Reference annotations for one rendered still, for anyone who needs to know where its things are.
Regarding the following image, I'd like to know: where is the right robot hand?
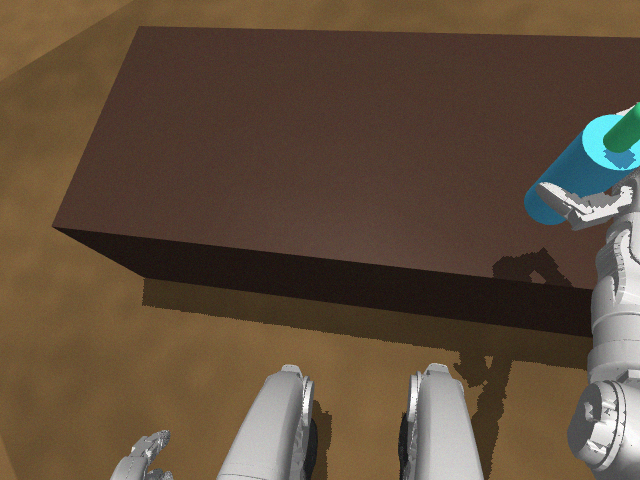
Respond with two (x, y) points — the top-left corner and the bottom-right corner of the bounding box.
(535, 102), (640, 231)

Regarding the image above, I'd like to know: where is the right robot arm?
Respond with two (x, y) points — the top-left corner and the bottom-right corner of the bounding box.
(567, 212), (640, 480)

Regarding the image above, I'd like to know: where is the left robot hand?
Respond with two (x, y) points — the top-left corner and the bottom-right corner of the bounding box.
(110, 430), (173, 480)

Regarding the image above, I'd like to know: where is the bottle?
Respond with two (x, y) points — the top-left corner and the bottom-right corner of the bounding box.
(524, 102), (640, 225)

